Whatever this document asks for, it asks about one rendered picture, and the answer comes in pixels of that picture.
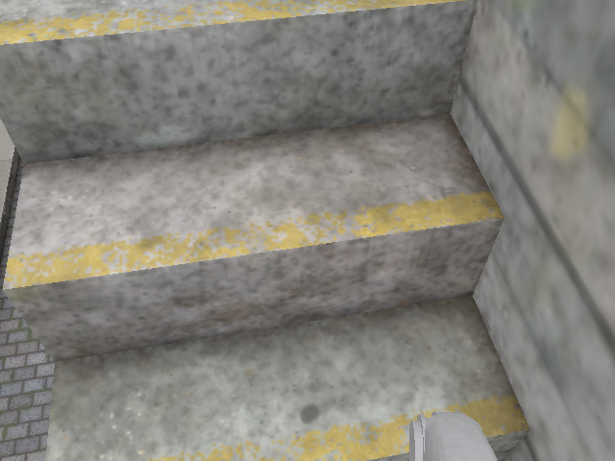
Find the robot right thigh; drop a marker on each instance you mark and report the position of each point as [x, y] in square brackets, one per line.
[448, 436]

